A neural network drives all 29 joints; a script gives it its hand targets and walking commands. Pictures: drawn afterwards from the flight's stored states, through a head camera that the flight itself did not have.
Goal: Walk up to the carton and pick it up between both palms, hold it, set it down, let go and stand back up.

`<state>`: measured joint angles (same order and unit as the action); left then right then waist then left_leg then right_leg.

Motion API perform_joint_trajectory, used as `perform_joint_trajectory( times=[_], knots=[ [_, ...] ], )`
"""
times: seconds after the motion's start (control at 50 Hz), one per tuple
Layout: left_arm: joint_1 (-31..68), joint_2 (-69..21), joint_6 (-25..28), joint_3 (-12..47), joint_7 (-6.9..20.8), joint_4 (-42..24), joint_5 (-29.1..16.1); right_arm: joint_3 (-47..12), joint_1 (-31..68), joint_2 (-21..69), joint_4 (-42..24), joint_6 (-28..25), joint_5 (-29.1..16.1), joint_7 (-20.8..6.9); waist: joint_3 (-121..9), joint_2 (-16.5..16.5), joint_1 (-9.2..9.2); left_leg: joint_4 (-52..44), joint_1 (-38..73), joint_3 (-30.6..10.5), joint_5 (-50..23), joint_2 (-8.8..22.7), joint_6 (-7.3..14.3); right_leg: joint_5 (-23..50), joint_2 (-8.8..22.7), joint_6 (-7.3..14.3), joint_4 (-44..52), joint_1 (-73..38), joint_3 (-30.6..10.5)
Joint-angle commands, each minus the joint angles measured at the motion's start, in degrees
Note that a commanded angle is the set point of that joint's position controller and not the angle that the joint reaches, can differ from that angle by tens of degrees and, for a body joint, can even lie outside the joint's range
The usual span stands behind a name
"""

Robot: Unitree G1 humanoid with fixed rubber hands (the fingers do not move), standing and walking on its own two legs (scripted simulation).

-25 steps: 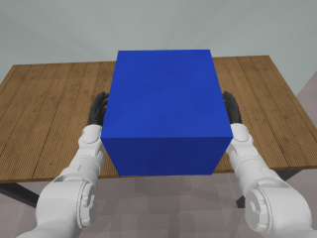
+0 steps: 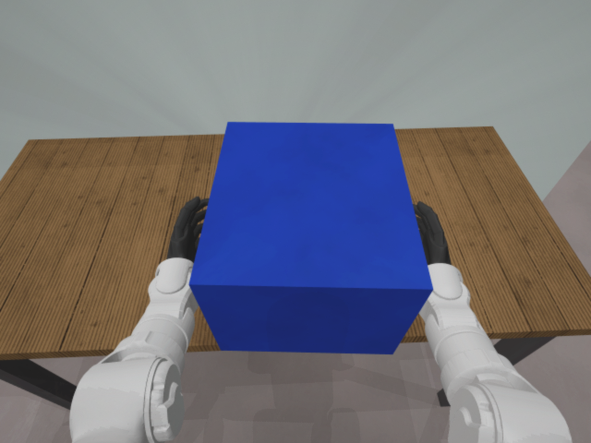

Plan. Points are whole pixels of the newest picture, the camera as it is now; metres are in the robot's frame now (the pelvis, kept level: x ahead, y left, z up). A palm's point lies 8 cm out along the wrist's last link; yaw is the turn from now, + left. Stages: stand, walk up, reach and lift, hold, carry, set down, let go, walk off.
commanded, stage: reach and lift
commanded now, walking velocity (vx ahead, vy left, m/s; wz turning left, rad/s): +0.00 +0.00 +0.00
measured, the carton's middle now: (308, 235) +0.44 +0.00 +0.02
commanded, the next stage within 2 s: none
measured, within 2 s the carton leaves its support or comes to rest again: leaves its support in 0.42 s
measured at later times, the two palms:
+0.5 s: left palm (182, 256) +0.39 +0.18 +0.04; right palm (435, 261) +0.37 -0.18 +0.04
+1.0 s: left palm (182, 248) +0.38 +0.17 +0.07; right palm (445, 260) +0.36 -0.18 +0.06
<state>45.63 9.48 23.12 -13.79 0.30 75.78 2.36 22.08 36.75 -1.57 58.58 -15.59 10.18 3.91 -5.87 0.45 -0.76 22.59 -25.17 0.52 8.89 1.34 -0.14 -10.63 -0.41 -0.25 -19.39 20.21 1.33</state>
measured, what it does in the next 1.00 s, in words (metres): stands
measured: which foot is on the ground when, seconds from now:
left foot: down 0.00-1.00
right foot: down 0.00-1.00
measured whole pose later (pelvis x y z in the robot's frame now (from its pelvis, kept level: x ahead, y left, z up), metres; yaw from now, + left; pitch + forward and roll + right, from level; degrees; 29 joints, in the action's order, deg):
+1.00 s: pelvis -0.03 +0.00 +0.00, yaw +0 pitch +15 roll -1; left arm 47.4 9.4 21.6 0.6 -3.5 74.4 -10.6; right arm 11.5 35.9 -6.9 57.2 -14.9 -0.5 6.5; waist -12.5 -1.0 0.4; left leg 23.8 -32.1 0.6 6.5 1.3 0.3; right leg -9.0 -0.2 -0.5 -21.9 27.7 1.6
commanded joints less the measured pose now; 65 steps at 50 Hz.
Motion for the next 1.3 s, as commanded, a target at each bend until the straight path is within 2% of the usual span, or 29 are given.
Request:
perform_joint_trajectory(
  times=[0.0, 0.02, 0.14, 0.16, 0.28, 0.34, 0.36, 0.4, 0.44, 0.5, 0.58, 0.6, 0.64, 0.66, 0.68, 0.7, 0.78, 0.8, 0.88, 0.92, 0.94, 0.96, 1.02, 1.04, 1.06, 1.1, 1.14, 1.16, 1.28],
  knots=[
    [33.24, -35.54, 2.59, 11.86, 8.04, -8.20, 4.33, -19.77, 33.26, 37.59, -5.17, -3.78, 5.58, -8.07, -34.11, -0.71, -0.59, 2.18, 15.60, 2.29, -23.97, -1.04, -2.11, 29.52, 0.88, -1.76, -1.98, -13.40, 0.84],
    [33.26, -36.57, 2.60, 13.82, 7.67, -9.19, 3.48, -20.16, 33.74, 36.80, -6.39, -4.05, 4.98, -8.22, -35.69, -2.58, -1.29, 2.05, 16.00, 1.68, -25.32, -1.10, -2.86, 29.73, 0.62, -1.05, -1.84, -13.16, 1.00],
    [32.43, -36.14, 2.34, 12.89, 7.76, -9.42, 3.99, -22.41, 32.87, 37.98, -6.96, -3.60, 4.28, -7.86, -37.00, -0.78, 0.86, 1.31, 13.98, 2.42, -22.51, -1.48, -1.86, 29.16, 0.89, -1.24, -1.57, -14.65, 0.32],
    [33.88, -37.22, 2.26, 14.39, 7.41, -10.11, 4.41, -21.73, 33.15, 37.20, -6.03, -3.55, 4.26, -8.19, -37.46, -2.61, -0.23, 1.27, 16.57, 1.87, -23.58, -0.88, -2.71, 26.05, 0.34, -0.81, -1.09, -11.50, 1.43],
    [37.40, -39.41, 3.53, 18.23, 6.26, -13.76, 2.60, -24.31, 36.00, 36.83, -7.23, -6.47, 2.27, -7.97, -39.29, -4.62, -0.33, 2.90, 19.66, 1.39, -30.68, -0.77, -3.88, 28.70, -0.01, -0.55, -1.03, -10.72, 1.54],
    [36.28, -39.86, 4.26, 18.48, 5.50, -14.11, 2.85, -27.23, 36.78, 37.29, -9.89, -8.12, 2.00, -7.82, -43.27, -3.64, 1.41, 4.78, 21.63, 1.21, -34.71, -0.48, -4.23, 30.97, -0.33, -0.41, -1.25, -10.03, 1.24],
    [38.30, -41.33, 4.39, 19.62, 5.45, -15.89, 2.19, -26.74, 38.32, 37.43, -10.03, -8.54, 1.61, -7.37, -44.18, -3.38, 0.01, 4.00, 20.86, 1.31, -32.65, -0.69, -4.12, 30.11, -0.66, -0.41, -0.84, -10.50, 1.71],
    [37.83, -41.96, 5.28, 19.04, 5.56, -16.59, 1.78, -28.43, 38.37, 37.99, -11.34, -8.99, 2.04, -7.28, -44.05, -1.88, 1.57, 4.04, 20.03, 1.13, -32.98, -0.37, -3.74, 29.65, -0.73, -0.59, -1.21, -10.66, 1.24],
    [41.33, -41.47, 5.66, 20.94, 5.52, -18.20, 1.42, -27.13, 38.71, 37.53, -9.75, -9.74, 2.11, -7.19, -44.50, -2.78, -0.51, 3.62, 20.90, 1.08, -32.04, -0.54, -4.13, 28.51, -0.80, -0.66, -0.45, -8.70, 1.98],
    [40.51, -40.66, 6.36, 20.44, 4.65, -19.08, 1.91, -28.81, 39.07, 37.04, -9.44, -10.92, 1.15, -7.48, -45.12, -3.83, 1.75, 3.59, 19.88, 1.56, -30.11, -0.77, -4.22, 26.88, -0.75, -0.50, -0.64, -8.56, 1.48],
    [43.07, -42.25, 6.36, 22.35, 5.00, -18.92, 0.32, -27.35, 43.93, 37.00, -10.22, -11.75, 0.72, -7.55, -44.89, -4.00, 0.43, 1.86, 18.69, 1.50, -21.42, -0.77, -3.87, 19.86, -0.63, -0.36, 0.16, -7.30, 1.90],
    [42.78, -41.59, 5.96, 21.34, 4.91, -16.34, 0.79, -27.60, 45.24, 37.04, -11.70, -11.67, 1.70, -7.62, -46.31, -3.13, 1.77, 1.96, 17.76, 2.03, -19.54, -0.90, -3.41, 18.91, -0.55, -0.30, 0.29, -6.56, 1.21],
    [44.30, -42.32, 6.15, 23.11, 4.81, -17.41, -0.82, -25.91, 44.21, 36.13, -9.60, -11.57, 1.94, -7.56, -45.18, -2.87, -0.96, 1.34, 19.21, 1.00, -19.08, -0.75, -3.61, 16.01, -0.98, -0.65, 0.83, -4.11, 2.73],
    [44.59, -42.43, 6.27, 23.05, 4.76, -16.45, -1.09, -26.38, 45.13, 36.42, -10.23, -11.56, 2.32, -7.62, -43.78, -2.67, 0.24, 1.22, 18.36, 1.22, -18.07, -0.63, -3.53, 15.25, -0.88, -0.39, 0.83, -4.25, 2.55],
    [45.36, -43.06, 5.23, 23.46, 4.56, -14.98, -1.33, -24.01, 46.30, 35.19, -9.04, -10.99, 2.35, -7.83, -43.30, -3.23, -1.74, 0.76, 20.91, 0.89, -17.53, -0.12, -3.82, 13.45, -1.17, -0.11, 1.29, -1.74, 3.09],
    [44.70, -42.49, 5.59, 22.96, 4.71, -15.17, -1.98, -26.29, 47.33, 36.56, -11.81, -10.92, 1.55, -8.13, -44.90, -1.91, 0.49, 1.17, 18.80, 1.47, -16.68, -0.57, -3.15, 13.58, -0.92, -0.27, 1.24, -3.06, 2.05],
    [47.41, -43.23, 5.48, 24.21, 4.03, -18.55, -3.70, -30.25, 48.42, 38.56, -12.65, -9.38, -0.40, -8.25, -48.46, -2.52, 1.88, 2.33, 17.65, 1.17, -17.30, -1.13, -3.03, 15.67, -0.77, -0.76, -1.04, -4.84, 1.50],
    [46.40, -43.25, 5.22, 25.14, 3.73, -18.56, -4.83, -29.76, 48.66, 37.50, -13.32, -8.75, -1.09, -7.93, -48.34, -1.38, 0.21, 2.02, 17.10, 0.79, -16.06, -1.07, -2.73, 15.45, -1.01, -0.77, -0.81, -4.54, 1.54],
    [45.56, -44.99, 4.26, 27.17, 3.72, -17.26, -6.77, -33.63, 52.46, 38.26, -18.00, -7.22, -4.41, -8.19, -49.02, -0.41, 1.09, 2.04, 14.89, 0.14, -13.61, -1.50, -1.95, 13.84, -0.89, -1.31, -1.61, -5.04, 0.87],
    [46.98, -44.48, 3.84, 28.26, 3.68, -22.61, -8.18, -36.05, 51.37, 39.71, -19.76, -5.64, -6.32, -7.89, -49.94, -0.94, 1.70, 2.07, 15.08, 0.24, -13.78, -1.76, -1.97, 15.49, -0.58, -1.40, -2.20, -7.34, 0.12],
    [48.73, -45.26, 3.42, 28.63, 3.63, -22.28, -8.50, -35.26, 51.45, 39.09, -18.00, -5.09, -5.95, -7.65, -47.96, -0.47, 0.44, 2.54, 16.03, -0.34, -15.65, -1.62, -2.28, 16.67, -0.83, -1.09, -2.19, -5.86, 0.77],
    [48.95, -45.05, 3.85, 29.18, 3.51, -25.19, -9.49, -36.80, 51.33, 40.70, -19.52, -4.57, -7.25, -7.68, -49.96, -1.03, 1.78, 3.15, 16.79, -0.31, -17.47, -1.68, -2.43, 17.86, -0.88, -1.37, -2.61, -6.10, 0.24],
    [45.38, -45.67, 1.05, 30.96, 3.27, -27.44, -10.30, -39.42, 47.55, 39.87, -21.04, -2.14, -10.13, -6.60, -50.18, 0.61, -0.45, 4.27, 19.18, -1.76, -22.47, -1.73, -2.22, 23.08, -1.55, -1.80, -2.48, -7.59, 0.41],
    [46.71, -46.33, 0.50, 30.68, 3.05, -31.01, -10.83, -41.23, 49.76, 40.05, -24.93, -1.38, -11.44, -6.63, -50.70, 1.82, 1.08, 4.24, 18.73, -1.50, -23.20, -1.91, -2.14, 24.17, -1.65, -1.79, -2.62, -9.12, -0.05],
    [43.82, -45.27, -0.94, 27.92, 3.38, -29.69, -8.64, -41.15, 47.41, 40.08, -23.47, 0.25, -11.38, -6.47, -45.76, 2.21, 2.07, 3.73, 18.01, -1.21, -20.74, -2.15, -1.85, 21.18, -1.00, -1.93, -1.69, -9.65, -0.64],
    [44.81, -45.60, -3.70, 30.09, 4.11, -33.03, -9.31, -40.69, 48.05, 38.74, -26.07, 1.99, -12.82, -5.40, -45.50, 1.38, -0.69, 3.38, 18.04, -1.61, -19.85, -2.76, -1.62, 23.13, -0.83, -2.20, -1.77, -11.52, -0.90],
    [43.40, -45.28, -7.14, 29.14, 4.12, -35.21, -9.23, -40.57, 47.55, 36.93, -25.40, 5.13, -15.61, -5.30, -38.13, 1.41, 0.64, 1.30, 18.42, -1.78, -16.04, -2.70, -1.14, 17.71, -1.16, -1.77, -0.15, -11.41, -1.18],
    [40.61, -46.33, -8.54, 31.10, 4.18, -38.34, -10.16, -42.15, 46.99, 36.39, -29.18, 5.76, -16.89, -4.96, -40.42, 0.70, -0.07, 2.32, 22.08, -2.52, -21.99, -2.55, -1.80, 22.52, -2.00, -1.57, -0.24, -12.33, -0.94],
    [42.65, -45.67, -19.78, 34.36, 2.85, -54.32, -12.00, -43.82, 47.60, 34.39, -37.19, 13.01, -22.13, -3.62, -41.60, -1.29, -0.22, 1.71, 26.52, -3.00, -22.63, -3.21, -2.21, 20.38, -3.06, -1.12, 1.36, -12.02, -1.05]
  ],
)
